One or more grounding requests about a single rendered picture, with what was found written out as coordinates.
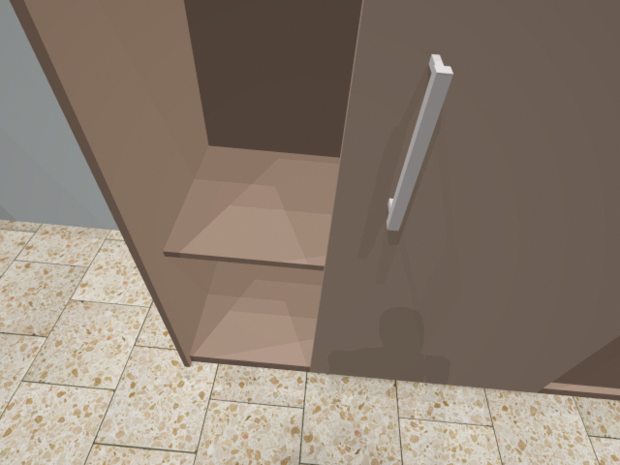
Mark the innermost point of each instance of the handle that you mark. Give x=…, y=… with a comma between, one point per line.
x=434, y=97

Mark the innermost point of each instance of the wardrobe door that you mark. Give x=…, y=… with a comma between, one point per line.
x=505, y=272
x=601, y=369

